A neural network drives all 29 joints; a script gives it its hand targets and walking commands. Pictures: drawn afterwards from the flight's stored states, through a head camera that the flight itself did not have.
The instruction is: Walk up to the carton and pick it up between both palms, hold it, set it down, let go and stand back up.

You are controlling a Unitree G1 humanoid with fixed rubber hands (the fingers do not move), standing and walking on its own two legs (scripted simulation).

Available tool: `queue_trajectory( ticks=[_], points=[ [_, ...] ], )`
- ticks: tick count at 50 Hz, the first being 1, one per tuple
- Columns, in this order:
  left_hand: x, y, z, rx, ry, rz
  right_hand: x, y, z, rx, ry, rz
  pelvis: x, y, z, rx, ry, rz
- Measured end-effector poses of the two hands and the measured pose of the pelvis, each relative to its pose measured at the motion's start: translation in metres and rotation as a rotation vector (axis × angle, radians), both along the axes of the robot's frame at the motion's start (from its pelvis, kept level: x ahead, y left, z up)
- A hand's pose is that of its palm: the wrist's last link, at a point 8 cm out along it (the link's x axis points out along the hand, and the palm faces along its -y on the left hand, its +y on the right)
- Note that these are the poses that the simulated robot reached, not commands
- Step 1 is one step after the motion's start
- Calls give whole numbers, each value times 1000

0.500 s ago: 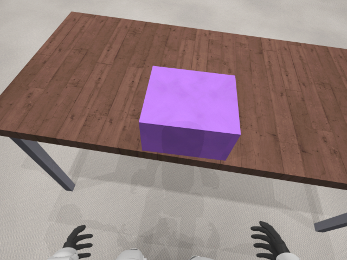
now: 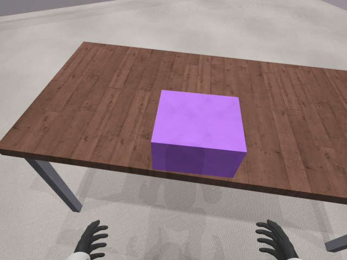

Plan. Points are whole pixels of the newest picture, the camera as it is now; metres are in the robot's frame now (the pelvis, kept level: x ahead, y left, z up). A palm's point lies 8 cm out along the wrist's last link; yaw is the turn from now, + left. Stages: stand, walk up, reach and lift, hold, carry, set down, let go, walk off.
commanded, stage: reach and lift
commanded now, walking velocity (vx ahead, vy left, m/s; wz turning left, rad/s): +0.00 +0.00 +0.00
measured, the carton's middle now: (196, 132) +0.49 -0.04 -0.04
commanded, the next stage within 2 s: none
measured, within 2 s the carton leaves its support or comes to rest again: neither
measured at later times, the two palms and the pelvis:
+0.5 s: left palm (88, 230) +0.19 +0.22 -0.06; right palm (285, 240) +0.19 -0.24 -0.05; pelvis +0.01 +0.00 +0.00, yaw +0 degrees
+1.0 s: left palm (97, 196) +0.26 +0.21 -0.03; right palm (284, 215) +0.25 -0.24 -0.03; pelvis +0.02 +0.00 +0.00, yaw +0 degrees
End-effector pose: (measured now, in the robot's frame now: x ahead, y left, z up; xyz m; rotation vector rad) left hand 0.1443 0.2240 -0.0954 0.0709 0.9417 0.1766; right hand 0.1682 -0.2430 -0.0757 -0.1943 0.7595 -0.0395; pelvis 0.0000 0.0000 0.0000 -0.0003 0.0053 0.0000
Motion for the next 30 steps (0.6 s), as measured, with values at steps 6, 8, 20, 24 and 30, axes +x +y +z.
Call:
queue_trajectory(
  ticks=[6, 8, 20, 24, 30],
  points=[
    [8, -6, 4, -6, -75, -10, 2, 0, 11, 12, -35, -17, -1, 0, 1, -1, -11, -2],
    [12, -6, 7, -2, -98, -14, 3, 1, 13, 20, -49, -23, -1, 0, 1, -2, -13, -3],
    [37, -4, 28, 21, -218, -34, 18, 7, 22, 59, -140, -47, 3, 4, 2, 0, -6, -7],
    [45, -5, 31, 17, -262, -39, 25, 7, 26, 61, -175, -52, 5, 4, 2, 0, 0, -8],
    [58, -8, 36, 10, -334, -49, 36, 5, 33, 61, -227, -65, 9, 3, 1, 0, 3, -7]
  ],
)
